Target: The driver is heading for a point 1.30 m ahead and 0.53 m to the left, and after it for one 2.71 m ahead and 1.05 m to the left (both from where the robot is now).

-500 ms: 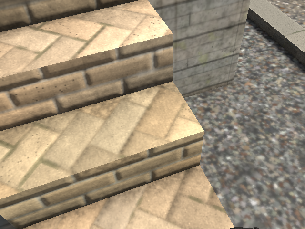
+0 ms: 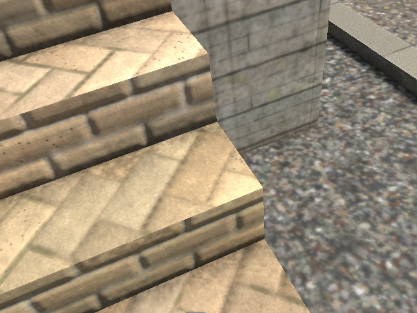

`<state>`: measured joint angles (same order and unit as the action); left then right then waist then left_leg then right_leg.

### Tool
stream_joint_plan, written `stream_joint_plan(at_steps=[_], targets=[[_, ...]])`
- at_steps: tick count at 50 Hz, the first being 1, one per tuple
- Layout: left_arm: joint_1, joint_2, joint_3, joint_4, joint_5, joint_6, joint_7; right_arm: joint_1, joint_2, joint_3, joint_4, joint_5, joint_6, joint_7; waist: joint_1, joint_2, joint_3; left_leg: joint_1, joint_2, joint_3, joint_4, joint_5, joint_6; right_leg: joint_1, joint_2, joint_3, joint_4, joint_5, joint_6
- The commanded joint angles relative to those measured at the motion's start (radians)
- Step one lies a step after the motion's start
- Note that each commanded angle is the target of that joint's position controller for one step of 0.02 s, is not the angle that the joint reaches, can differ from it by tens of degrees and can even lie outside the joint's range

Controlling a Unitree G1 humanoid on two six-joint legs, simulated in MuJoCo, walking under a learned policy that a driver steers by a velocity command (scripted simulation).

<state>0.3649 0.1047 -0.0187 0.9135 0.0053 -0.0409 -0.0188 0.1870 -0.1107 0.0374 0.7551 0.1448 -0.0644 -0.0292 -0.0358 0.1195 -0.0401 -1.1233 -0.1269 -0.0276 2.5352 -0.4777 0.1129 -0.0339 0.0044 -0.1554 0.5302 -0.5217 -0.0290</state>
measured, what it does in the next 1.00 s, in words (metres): climbs: left foot 0.19 m higher, then right foot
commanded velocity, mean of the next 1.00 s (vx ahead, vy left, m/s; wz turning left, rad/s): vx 0.50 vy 0.00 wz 0.00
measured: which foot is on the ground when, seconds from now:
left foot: up 0.00-0.28, down 0.30-0.62, up 0.64-1.00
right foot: down 0.00-0.24, up 0.26-0.58, down 0.60-1.00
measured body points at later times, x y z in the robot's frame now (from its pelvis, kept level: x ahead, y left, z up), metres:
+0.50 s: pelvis +0.12 +0.02 +0.21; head +0.12 +0.01 +0.66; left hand +0.31 +0.29 +0.18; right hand +0.27 -0.19 +0.08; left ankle +0.09 +0.09 -0.52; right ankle +0.19 -0.10 -0.43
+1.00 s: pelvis +0.20 +0.10 +0.23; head +0.19 +0.07 +0.68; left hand +0.17 +0.34 +0.10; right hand +0.49 -0.04 +0.24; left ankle +0.26 +0.25 -0.26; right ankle +0.17 -0.10 -0.52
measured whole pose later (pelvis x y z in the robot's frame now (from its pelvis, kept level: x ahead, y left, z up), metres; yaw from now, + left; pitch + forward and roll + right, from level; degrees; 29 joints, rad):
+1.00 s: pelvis +0.20 +0.10 +0.23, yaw +3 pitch -2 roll +5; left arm 0.47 0.21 -0.02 0.92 -0.02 -0.07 0.01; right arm -0.03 -0.10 0.08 0.40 0.10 0.01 -0.02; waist 0.01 -0.03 -0.02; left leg -0.98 -0.04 0.02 1.81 -0.52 0.10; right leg 0.01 -0.25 -0.07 0.18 -0.11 0.08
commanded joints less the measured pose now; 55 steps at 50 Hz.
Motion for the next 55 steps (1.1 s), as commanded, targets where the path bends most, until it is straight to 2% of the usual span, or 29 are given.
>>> stream_joint_plan(at_steps=[1, 5, 7, 9, 10, 11, 12, 13, 14, 18, 20, 22, 24, 26, 28, 30, 31, 32, 33, 37, 42, 46, 48, 49, 51, 52, 53, 54, 55], targets=[[0.061, 0.214, 0.015, 0.059, -0.023, -0.065, 0.045, -0.341, -0.107, -0.022, -0.273, 0.001, 0.029, -0.005, -0.059, -0.327, 0.375, -0.679, 0.124, -0.148, 0.287, 0.05, -0.06, 0.168, -0.546, 0.615, -0.364, 0.703, -0.059], [-0.044, 0.131, -0.029, 0.106, -0.004, -0.113, -0.005, -0.346, -0.082, -0.032, -0.335, -0.036, 0.091, -0.072, -0.066, -0.223, 0.416, -0.402, 0.053, 0.015, 0.161, -0.065, -0.015, -0.179, -0.323, 0.183, -0.441, 0.63, -0.026], [0.024, 0.128, -0.045, 0.121, -0.043, -0.078, 0.005, -0.343, -0.071, -0.027, -0.37, -0.028, 0.083, -0.068, -0.074, -0.265, 0.305, -0.198, 0.05, 0.08, -0.004, -0.194, 0.07, -0.135, -0.248, 0.004, -0.337, 1.336, 0.01], [-0.041, 0.322, -0.004, 0.025, -0.072, -0.05, 0.053, 0.047, -0.156, -0.039, -0.298, -0.026, 0.098, -0.038, -0.277, -0.263, -0.039, 0.724, 0.079, 0.065, -0.84, 0.029, 0.085, -0.224, -0.227, -0.097, -0.319, 1.906, 0.046], [0.12, 0.406, 0.029, 0.055, -0.103, -0.019, 0.082, 0.012, -0.163, -0.045, -0.313, -0.022, 0.092, -0.042, -0.247, -0.206, -0.118, 0.876, 0.069, -0.044, -1.119, -0.198, 0.071, -0.134, -0.248, 0.02, -0.109, 2.146, 0.05], [0.059, 0.474, 0.052, -0.012, -0.052, 0.006, 0.093, 0.043, -0.207, -0.042, -0.254, -0.028, 0.085, -0.02, -0.262, -0.168, -0.068, 0.853, 0.032, 0.013, -1.537, 0.009, 0.019, 0.019, -0.243, 0.05, 0.069, 2.051, 0.026], [-0.036, 0.453, 0.043, -0.089, -0.014, 0.002, 0.107, 0.036, -0.202, -0.04, -0.213, -0.091, 0.095, -0.012, -0.236, -0.194, -0.06, 0.831, 0.071, -0.045, -1.861, 0.037, 0.053, 0.089, -0.2, 0.073, 0.322, 1.492, -0.015], [0.327, 0.311, 0.08, -0.041, -0.046, 0.017, 0.064, -0.127, -0.245, -0.044, -0.128, -0.103, 0.045, 0.015, 0.084, 0.356, -0.425, 1.114, 0.404, -0.561, -1.872, 0.331, 0.151, -0.31, 0.062, 0.14, 0.887, 0.588, 0.081], [0.18, 0.302, 0.089, -0.125, -0.024, -0.013, 0.053, -0.191, -0.156, -0.02, -0.186, -0.176, 0.006, 0.009, -0.005, 0.058, -0.416, 1.094, 0.439, -0.665, -1.937, 0.495, 0.126, -0.494, 0.053, 0.306, 1.255, 0.482, 0.087], [-0.205, 0.045, 0.001, -0.333, 0.003, -0.089, 0.044, -0.025, -0.044, -0.009, 0.09, -0.145, -0.038, 0.06, 0.023, -0.144, 0.042, 0.731, 0.328, -0.109, -1.746, 0.247, -0.023, -0.737, -0.012, 0.356, 0.972, 0.523, -0.09], [-0.27, 0.073, 0.007, -0.368, -0.042, -0.099, 0.021, 0.026, -0.113, -0.034, 0.124, -0.123, -0.009, 0.107, 0.033, -0.224, 0.107, 0.664, 0.242, 0.107, -1.878, 0.355, -0.034, -0.661, 0.069, 0.222, 0.741, 0.432, -0.123], [-0.086, 0.104, 0.031, -0.332, -0.064, -0.044, 0.003, -0.171, -0.189, -0.056, 0.039, -0.095, 0.01, 0.087, 0.198, -0.133, 0.035, 0.491, 0.184, 0.289, -2.073, 0.508, -0.004, -0.238, 0.099, 0.122, 0.484, 0.377, -0.054], [0.092, 0.179, 0.078, -0.269, -0.061, 0.029, 0.023, -0.334, -0.144, -0.053, -0.026, -0.134, 0.025, 0.104, 0.277, 0.058, 0.003, 0.534, 0.254, 0.277, -2.133, 0.593, 0.046, -0.234, 0.039, 0.116, 0.595, 0.306, 0.029], [-0.035, 0.204, 0.084, -0.317, -0.071, 0.065, 0.037, -0.325, -0.102, -0.029, -0.084, -0.163, 0.056, 0.125, 0.199, 0.139, 0.092, 0.84, 0.25, 0.234, -2.146, 0.655, 0.08, -0.589, 0.024, 0.148, 0.531, 0.042, 0.012], [-0.106, 0.149, 0.049, -0.386, -0.047, 0.044, 0.001, -0.108, -0.193, -0.069, -0.087, -0.14, 0.111, 0.084, 0.127, 0.004, 0.024, 0.984, 0.436, 0.115, -2.07, 0.276, 0.075, -0.539, -0.143, 0.079, 0.188, 0.216, -0.044], [-0.128, 0.212, 0.065, -0.298, -0.063, -0.017, -0.061, 0.015, -0.128, -0.06, -0.098, -0.125, 0.137, 0.051, 0.033, -0.208, -0.011, 0.861, 0.32, 0.136, -1.836, -0.04, 0.083, -0.265, -0.023, 0.053, -0.01, 0.21, -0.014], [-0.143, 0.247, 0.077, -0.308, -0.092, -0.035, -0.079, 0.033, -0.033, -0.03, -0.125, -0.143, 0.125, 0.04, 0.001, -0.299, -0.039, 0.76, 0.222, 0.226, -1.596, 0.022, 0.051, -0.213, -0.16, 0.295, -0.031, 0.209, -0.002], [-0.047, 0.369, 0.09, -0.316, -0.111, -0.041, -0.057, -0.023, -0.093, -0.05, -0.236, -0.129, 0.107, 0.052, 0.007, -0.476, -0.191, 0.585, 0.054, 0.238, -1.381, 0.013, -0.027, -0.028, -0.335, 0.891, -0.314, -0.007, -0.128], [-0.062, 0.378, 0.098, -0.315, -0.099, -0.049, -0.01, -0.096, -0.187, -0.071, -0.253, -0.105, 0.094, 0.056, 0.072, -0.417, -0.137, 0.449, 0.037, 0.169, -1.074, 0.025, -0.048, -0.033, -0.405, 1.05, -0.399, -0.163, -0.193], [0.031, 0.315, 0.058, -0.232, 0.053, -0.05, 0.11, -0.413, -0.047, -0.024, -0.426, -0.046, 0.0, 0.058, 0.135, -0.203, -0.064, -0.034, 0.092, -0.039, -0.145, 0.041, -0.03, 0.06, -0.435, 0.712, -0.219, 0.367, -0.191], [0.226, 0.196, 0.016, -0.042, 0.017, -0.066, 0.099, -0.375, 0.007, 0.008, -0.487, -0.032, 0.023, 0.057, 0.084, -0.137, 0.049, -0.481, 0.037, -0.121, 0.325, -0.061, 0.055, 0.17, -0.414, 0.522, -0.256, 0.174, -0.114], [-0.085, 0.252, 0.01, -0.104, 0.013, -0.094, 0.01, -0.221, -0.09, -0.019, -0.418, 0.005, 0.097, 0.005, -0.081, -0.197, 0.14, 0.392, 0.066, 0.11, -0.49, 0.194, -0.021, -0.688, -0.235, 0.002, -0.573, 0.277, 0.025], [-0.071, 0.352, 0.058, -0.085, -0.032, -0.054, 0.012, -0.104, -0.012, 0.017, -0.384, -0.061, 0.074, -0.008, -0.116, -0.261, -0.046, 0.744, 0.099, 0.108, -0.795, 0.029, 0.0, -0.466, -0.231, -0.033, -0.528, 0.745, 0.007], [-0.068, 0.446, 0.092, -0.089, -0.063, -0.036, 0.027, -0.043, -0.083, -0.005, -0.353, -0.065, 0.063, -0.004, -0.13, -0.269, -0.112, 0.811, 0.015, 0.164, -0.951, -0.11, -0.017, -0.343, -0.218, -0.068, -0.435, 1.009, -0.036], [-0.086, 0.482, 0.099, -0.119, -0.063, 0.006, 0.072, 0.023, -0.12, -0.004, -0.273, -0.08, 0.08, 0.002, -0.141, -0.311, -0.029, 0.683, 0.004, 0.107, -1.275, -0.278, -0.036, -0.115, -0.303, 0.025, -0.259, 1.243, -0.107], [0.005, 0.285, 0.054, -0.163, -0.057, 0.022, 0.079, -0.104, -0.178, -0.012, -0.274, -0.085, 0.086, 0.007, -0.008, -0.145, 0.01, 0.667, 0.107, -0.149, -1.589, -0.464, 0.015, -0.162, -0.235, 0.018, 0.004, 1.263, -0.09], [0.148, 0.159, 0.04, -0.165, -0.009, 0.032, 0.062, 0.038, -0.306, -0.083, -0.196, -0.114, 0.098, 0.028, 0.005, 0.308, -0.28, 0.986, 0.266, -0.647, -1.912, -0.577, 0.115, -0.445, -0.075, 0.141, 0.409, 0.511, -0.081], [-0.07, 0.247, 0.067, -0.216, 0.035, 0.015, 0.028, 0.047, -0.406, -0.11, -0.213, -0.167, 0.131, 0.02, -0.108, 0.279, -0.301, 0.796, 0.251, -0.88, -2.217, -0.636, 0.072, -0.482, 0.058, 0.291, 0.789, 0.283, -0.041], [-0.132, 0.127, 0.057, -0.292, 0.063, 0.003, -0.006, -0.155, -0.281, -0.054, -0.182, -0.138, 0.144, 0.026, 0.052, 0.205, -0.181, 0.527, 0.25, -0.861, -2.156, -0.567, 0.07, -0.549, 0.09, 0.358, 1.077, 0.282, -0.011]])
Keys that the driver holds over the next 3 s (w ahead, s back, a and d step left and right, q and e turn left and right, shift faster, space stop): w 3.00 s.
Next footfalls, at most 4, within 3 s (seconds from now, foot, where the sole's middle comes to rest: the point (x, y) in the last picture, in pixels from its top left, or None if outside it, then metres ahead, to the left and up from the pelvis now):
0.30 left None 0.12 0.11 -0.56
0.60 right None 0.21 -0.10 -0.56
1.04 left None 0.32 0.25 -0.36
1.44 right None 0.14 0.05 -0.56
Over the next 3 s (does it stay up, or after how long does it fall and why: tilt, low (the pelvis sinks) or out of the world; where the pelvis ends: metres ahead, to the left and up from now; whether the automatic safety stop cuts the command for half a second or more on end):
stays up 0.18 0.17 0.24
